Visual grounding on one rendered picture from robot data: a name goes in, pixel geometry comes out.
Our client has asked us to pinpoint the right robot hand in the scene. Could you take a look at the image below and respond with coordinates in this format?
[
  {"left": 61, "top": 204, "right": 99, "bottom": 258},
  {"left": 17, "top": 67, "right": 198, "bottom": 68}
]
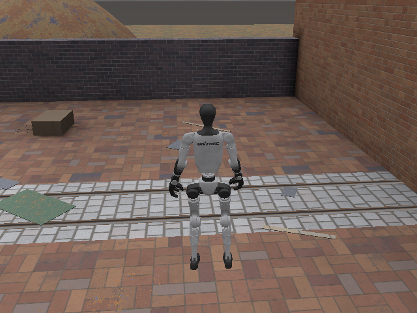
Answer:
[{"left": 229, "top": 177, "right": 244, "bottom": 190}]

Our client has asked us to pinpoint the robot left forearm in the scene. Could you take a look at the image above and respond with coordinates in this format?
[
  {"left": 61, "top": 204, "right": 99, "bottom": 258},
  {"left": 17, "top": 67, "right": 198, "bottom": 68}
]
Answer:
[{"left": 170, "top": 158, "right": 184, "bottom": 185}]

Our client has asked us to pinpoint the robot right forearm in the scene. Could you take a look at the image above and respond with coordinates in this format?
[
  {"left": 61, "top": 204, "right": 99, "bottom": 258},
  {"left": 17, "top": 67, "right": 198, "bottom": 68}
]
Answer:
[{"left": 232, "top": 158, "right": 243, "bottom": 180}]

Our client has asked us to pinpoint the left robot foot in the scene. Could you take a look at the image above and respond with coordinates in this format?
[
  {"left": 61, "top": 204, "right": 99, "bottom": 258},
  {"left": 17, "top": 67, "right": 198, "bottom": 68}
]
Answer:
[{"left": 190, "top": 253, "right": 200, "bottom": 270}]

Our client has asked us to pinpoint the left robot upper arm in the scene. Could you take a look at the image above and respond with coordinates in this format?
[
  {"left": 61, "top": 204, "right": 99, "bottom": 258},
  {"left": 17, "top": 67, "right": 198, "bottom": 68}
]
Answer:
[{"left": 177, "top": 132, "right": 195, "bottom": 168}]

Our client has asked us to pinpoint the right robot upper arm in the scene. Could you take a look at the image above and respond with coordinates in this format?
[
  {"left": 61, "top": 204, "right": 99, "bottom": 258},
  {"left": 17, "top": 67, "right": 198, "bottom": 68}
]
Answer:
[{"left": 222, "top": 132, "right": 238, "bottom": 168}]

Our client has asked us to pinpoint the left robot hand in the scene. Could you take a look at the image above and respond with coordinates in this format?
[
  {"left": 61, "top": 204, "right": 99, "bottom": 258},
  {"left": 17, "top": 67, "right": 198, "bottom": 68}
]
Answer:
[{"left": 169, "top": 182, "right": 184, "bottom": 198}]

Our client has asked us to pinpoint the right robot shin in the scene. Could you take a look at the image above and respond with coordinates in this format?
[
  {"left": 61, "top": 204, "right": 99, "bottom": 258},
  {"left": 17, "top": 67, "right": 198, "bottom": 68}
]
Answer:
[{"left": 222, "top": 216, "right": 231, "bottom": 259}]

